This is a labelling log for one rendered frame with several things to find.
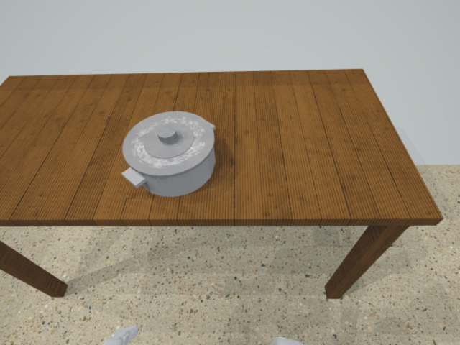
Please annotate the knob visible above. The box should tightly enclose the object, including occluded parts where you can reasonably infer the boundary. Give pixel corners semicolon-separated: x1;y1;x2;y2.
157;125;177;143

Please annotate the table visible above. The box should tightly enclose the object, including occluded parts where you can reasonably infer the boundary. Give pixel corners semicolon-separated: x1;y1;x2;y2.
0;69;443;299

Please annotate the left robot hand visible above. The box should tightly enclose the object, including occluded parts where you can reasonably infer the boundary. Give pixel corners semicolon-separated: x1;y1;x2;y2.
103;326;139;345

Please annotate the lid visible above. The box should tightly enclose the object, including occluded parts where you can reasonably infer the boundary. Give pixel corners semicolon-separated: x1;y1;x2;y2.
122;111;215;178

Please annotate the pot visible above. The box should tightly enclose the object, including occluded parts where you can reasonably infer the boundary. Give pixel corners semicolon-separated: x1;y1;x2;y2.
122;123;216;197

